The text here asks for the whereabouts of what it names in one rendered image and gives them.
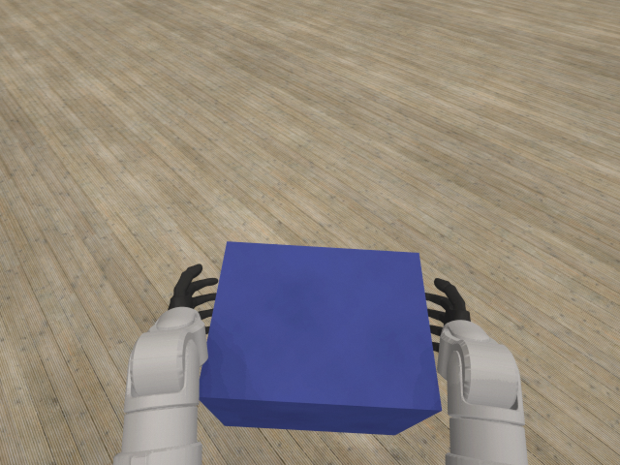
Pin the right robot hand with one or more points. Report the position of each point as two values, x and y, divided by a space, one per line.
454 305

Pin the left robot hand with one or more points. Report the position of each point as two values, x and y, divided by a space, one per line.
184 289

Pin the robot left forearm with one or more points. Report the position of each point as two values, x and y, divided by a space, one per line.
162 392

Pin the carton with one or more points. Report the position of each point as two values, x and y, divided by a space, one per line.
320 339

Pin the robot right forearm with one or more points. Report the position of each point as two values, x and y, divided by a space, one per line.
484 398

